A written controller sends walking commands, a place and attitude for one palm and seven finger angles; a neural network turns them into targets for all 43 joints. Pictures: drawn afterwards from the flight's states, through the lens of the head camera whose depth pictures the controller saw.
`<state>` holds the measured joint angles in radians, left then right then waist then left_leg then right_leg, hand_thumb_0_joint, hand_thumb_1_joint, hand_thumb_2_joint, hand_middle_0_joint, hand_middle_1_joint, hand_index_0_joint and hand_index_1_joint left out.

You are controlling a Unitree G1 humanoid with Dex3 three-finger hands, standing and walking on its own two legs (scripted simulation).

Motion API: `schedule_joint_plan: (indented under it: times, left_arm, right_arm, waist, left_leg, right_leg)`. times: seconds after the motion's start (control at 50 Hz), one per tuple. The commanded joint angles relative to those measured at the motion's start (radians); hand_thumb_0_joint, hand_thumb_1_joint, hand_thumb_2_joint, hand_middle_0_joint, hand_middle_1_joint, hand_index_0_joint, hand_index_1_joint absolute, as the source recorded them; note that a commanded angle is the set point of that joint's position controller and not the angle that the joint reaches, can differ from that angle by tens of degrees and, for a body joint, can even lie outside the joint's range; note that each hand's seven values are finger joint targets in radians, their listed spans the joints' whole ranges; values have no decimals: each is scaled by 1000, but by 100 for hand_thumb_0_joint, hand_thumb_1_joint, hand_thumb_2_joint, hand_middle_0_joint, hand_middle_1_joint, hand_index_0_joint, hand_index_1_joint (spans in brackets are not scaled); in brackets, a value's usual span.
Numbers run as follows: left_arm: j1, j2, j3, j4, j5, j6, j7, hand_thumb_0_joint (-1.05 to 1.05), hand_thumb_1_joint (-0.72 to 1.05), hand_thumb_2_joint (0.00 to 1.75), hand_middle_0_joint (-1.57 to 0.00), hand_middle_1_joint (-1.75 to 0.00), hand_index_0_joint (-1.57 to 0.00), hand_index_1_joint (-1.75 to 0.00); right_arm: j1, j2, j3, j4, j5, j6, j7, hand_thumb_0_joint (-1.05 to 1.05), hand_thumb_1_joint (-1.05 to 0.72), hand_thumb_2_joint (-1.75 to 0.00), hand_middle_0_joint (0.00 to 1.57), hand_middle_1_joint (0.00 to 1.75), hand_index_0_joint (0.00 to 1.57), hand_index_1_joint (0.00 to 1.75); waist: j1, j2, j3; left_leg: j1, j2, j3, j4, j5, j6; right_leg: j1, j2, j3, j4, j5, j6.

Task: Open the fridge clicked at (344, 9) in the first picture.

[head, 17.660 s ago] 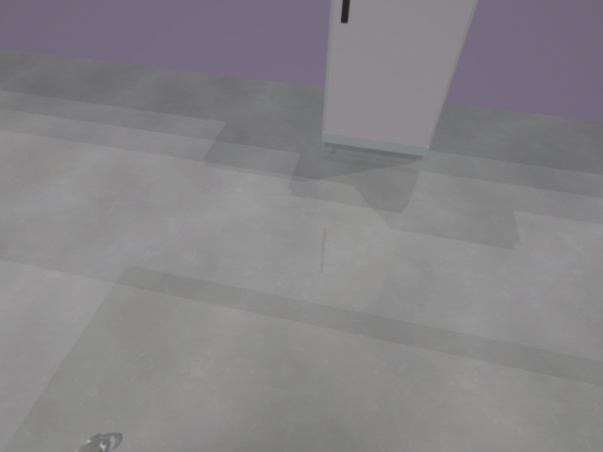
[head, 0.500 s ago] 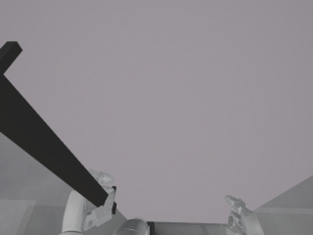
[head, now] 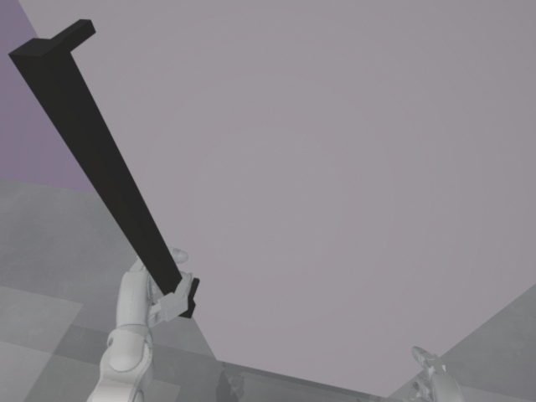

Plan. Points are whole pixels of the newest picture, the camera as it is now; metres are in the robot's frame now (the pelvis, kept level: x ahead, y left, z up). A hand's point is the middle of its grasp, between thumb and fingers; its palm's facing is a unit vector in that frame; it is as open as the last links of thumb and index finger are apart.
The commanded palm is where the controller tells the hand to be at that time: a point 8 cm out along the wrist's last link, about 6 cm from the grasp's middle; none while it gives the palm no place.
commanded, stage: walk backward, drawing the door open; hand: left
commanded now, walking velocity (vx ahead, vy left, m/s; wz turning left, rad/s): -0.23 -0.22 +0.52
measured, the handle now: (152, 221) +0.32 +0.14 +0.14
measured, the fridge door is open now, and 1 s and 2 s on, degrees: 0 4 39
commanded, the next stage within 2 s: none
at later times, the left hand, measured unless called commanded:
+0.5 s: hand (183, 300) +0.27 +0.12 +0.02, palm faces +0.19 -0.97 -0.18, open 6.2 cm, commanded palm +0.23 +0.16 +0.01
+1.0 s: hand (182, 314) +0.25 +0.12 +0.02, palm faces +0.42 -0.88 -0.22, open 6.5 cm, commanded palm +0.19 +0.15 +0.01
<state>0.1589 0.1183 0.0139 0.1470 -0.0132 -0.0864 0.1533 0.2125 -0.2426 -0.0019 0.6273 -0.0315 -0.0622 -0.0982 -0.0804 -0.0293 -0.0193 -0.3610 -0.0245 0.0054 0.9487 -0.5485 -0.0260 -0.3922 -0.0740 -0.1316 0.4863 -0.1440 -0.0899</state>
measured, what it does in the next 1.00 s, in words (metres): steps to the right, turning left: left foot, then right foot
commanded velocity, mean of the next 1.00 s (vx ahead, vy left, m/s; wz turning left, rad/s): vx -0.16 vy -0.26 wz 0.51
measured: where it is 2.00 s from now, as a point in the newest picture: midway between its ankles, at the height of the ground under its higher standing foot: outside the picture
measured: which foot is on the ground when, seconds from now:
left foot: up 0.00-0.10, down 0.12-0.38, up 0.40-0.68, down 0.70-1.00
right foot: down 0.00-0.12, up 0.14-0.34, down 0.36-0.70, up 0.72-0.96, down 0.98-1.00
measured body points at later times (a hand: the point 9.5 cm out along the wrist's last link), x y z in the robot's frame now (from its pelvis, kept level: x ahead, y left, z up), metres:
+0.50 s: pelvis -0.04 -0.04 -0.01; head +0.01 -0.08 +0.43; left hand +0.25 +0.17 +0.04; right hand +0.13 -0.24 -0.15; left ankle -0.12 +0.10 -0.67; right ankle +0.05 -0.09 -0.74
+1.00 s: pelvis +0.02 -0.15 -0.01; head +0.09 -0.13 +0.43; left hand +0.22 +0.16 +0.04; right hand +0.19 -0.31 -0.14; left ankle -0.10 +0.03 -0.74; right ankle +0.11 -0.25 -0.74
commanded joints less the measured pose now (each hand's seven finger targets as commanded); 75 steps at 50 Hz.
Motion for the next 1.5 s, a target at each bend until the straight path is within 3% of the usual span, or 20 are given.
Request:
schedule_joint_plan:
  times: [0.0,0.06,0.1,0.14,0.32,0.36,0.4,0.5,0.64,0.68,0.7,0.8,0.92,0.96,0.98,1.0,1.06,1.28,1.36,1.48]
  left_arm:
    - [-87,93,29,-285,9,-117,4,0,90,90,-45,-140,-45,-140]
    - [-179,63,-40,-315,-5,-121,-9,0,90,90,-45,-140,-45,-140]
    - [-264,48,-99,-377,-12,-132,-28,0,90,90,-45,-140,-45,-140]
    - [-299,63,-81,-344,33,-142,-48,0,90,90,-45,-140,-45,-140]
    - [-388,79,-76,-130,22,-106,-86,0,90,90,-45,-140,-45,-140]
    - [-320,98,-49,-42,2,-115,-86,0,90,90,-45,-140,-45,-140]
    - [-304,119,11,14,-12,-108,-92,0,90,90,-45,-140,-45,-140]
    - [-469,93,-1,26,9,-108,-82,0,90,90,-45,-140,-45,-140]
    - [-472,61,-53,-122,-7,-93,-95,0,90,90,-45,-140,-45,-140]
    - [-447,48,-77,-205,-8,-108,-111,0,90,90,-45,-140,-45,-140]
    - [-365,63,-67,-163,28,-111,-125,0,90,90,-45,-140,-45,-140]
    - [-398,38,-78,-213,30,-86,-159,0,90,90,-45,-140,-45,-140]
    - [-427,151,-3,-156,40,-125,-137,0,90,90,-45,-140,-45,-140]
    - [-378,230,60,-136,38,-136,-110,0,90,90,-45,-140,-45,-140]
    - [-260,253,128,-2,2,-117,-97,0,90,90,-45,-140,-45,-140]
    - [-249,267,157,-1,-20,-99,-97,0,90,90,-45,-140,-45,-140]
    - [-327,251,175,14,0,-115,-69,0,90,90,-45,-140,-45,-140]
    - [-444,262,182,-21,-27,-126,-14,0,90,90,-45,-140,-45,-140]
    - [-436,211,105,28,-36,-124,-24,0,90,90,-45,-140,-45,-140]
    - [-447,189,87,95,-26,-103,-41,0,90,90,-45,-140,-45,-140]
  right_arm:
    - [-49,-36,-10,-170,3,-34,-9,0,-90,-90,20,30,20,30]
    - [-12,-57,-26,-197,10,-5,-15,0,-90,-90,20,30,20,30]
    - [-18,-109,-40,-244,16,-8,3,0,-90,-90,20,30,20,30]
    - [-49,-69,-23,-179,-27,-31,17,0,-90,-90,20,30,20,30]
    - [-11,-79,-22,-140,19,-39,28,0,-90,-90,20,30,20,30]
    - [-34,-42,-23,-140,41,-36,18,0,-90,-90,20,30,20,30]
    - [-51,-53,-47,-129,41,-27,5,0,-90,-90,20,30,20,30]
    - [-115,-30,-14,-94,19,-13,-18,0,-90,-90,20,30,20,30]
    - [-47,-38,-18,-128,22,-43,-28,0,-90,-90,20,30,20,30]
    - [-60,-115,-44,-188,-1,-51,-9,0,-90,-90,20,30,20,30]
    - [-79,-88,-40,-163,-23,-43,0,0,-90,-90,20,30,20,30]
    - [4,-112,-82,-100,-4,-71,18,0,-90,-90,20,30,20,30]
    - [48,-75,-69,-65,17,-78,16,0,-90,-90,20,30,20,30]
    - [27,-41,-50,-122,39,-62,23,0,-90,-90,20,30,20,30]
    - [3,-43,-61,-126,52,-57,14,0,-90,-90,20,30,20,30]
    - [-21,-61,-69,-127,49,-58,-1,0,-90,-90,20,30,20,30]
    - [-46,-42,-6,-109,17,-50,7,0,-90,-90,20,30,20,30]
    - [-47,-87,11,-104,26,-10,1,0,-90,-90,20,30,20,30]
    - [-93,-95,21,-124,25,10,-6,0,-90,-90,20,30,20,30]
    - [-22,-117,-26,-79,28,14,6,0,-90,-90,20,30,20,30]
  waist:
    - [80,-115,-311]
    - [35,24,-351]
    - [44,330,-285]
    - [41,394,-179]
    - [46,220,-171]
    - [59,-81,-216]
    - [109,-302,-288]
    - [79,-156,-221]
    - [29,8,-250]
    - [38,405,-193]
    - [66,289,-148]
    - [58,248,-221]
    - [22,339,-221]
    - [38,112,-252]
    - [77,-189,-272]
    - [106,-292,-290]
    - [91,-76,-229]
    - [83,-55,-275]
    - [95,337,-174]
    - [77,174,-204]
  left_leg:
    - [-85,7,65,-311,63,4]
    - [191,53,63,-629,408,7]
    - [479,389,-320,-605,1171,156]
    - [554,443,-394,-511,1581,210]
    - [195,201,-103,-419,931,50]
    - [-66,57,-15,-198,239,-11]
    - [-96,6,-67,220,-67,-5]
    - [-82,39,43,194,27,-19]
    - [208,106,96,-518,295,17]
    - [348,547,-612,-741,672,236]
    - [291,588,-668,-721,806,273]
    - [555,354,-228,-461,1192,108]
    - [494,213,-89,-414,1141,28]
    - [102,104,29,-279,583,-29]
    - [-74,24,43,-70,64,-20]
    - [-110,23,-3,146,-95,-22]
    - [-216,48,-23,295,-58,-35]
    - [106,47,3,-414,242,1]
    - [60,338,-311,-653,745,164]
    - [336,281,-233,-531,1017,172]
  right_leg:
    - [474,-229,164,-81,464,-96]
    - [378,-126,53,62,418,8]
    - [-79,43,-1,314,-126,128]
    - [-336,43,94,446,-418,118]
    - [317,76,35,-101,208,93]
    - [481,-148,197,-48,582,-21]
    - [362,-292,306,-127,333,-92]
    - [231,-218,129,-176,27,-92]
    - [181,-140,-1,-38,-10,5]
    - [-171,45,51,422,-319,160]
    - [-191,44,176,582,-282,137]
    - [-219,68,130,351,-221,138]
    - [105,106,14,-155,48,148]
    - [476,-56,101,-66,619,76]
    - [496,-200,171,-27,768,-23]
    - [454,-275,216,-9,841,-67]
    - [435,-284,187,12,818,-119]
    - [278,-215,198,-83,255,-42]
    - [163,51,87,206,-224,105]
    - [37,78,99,190,-277,122]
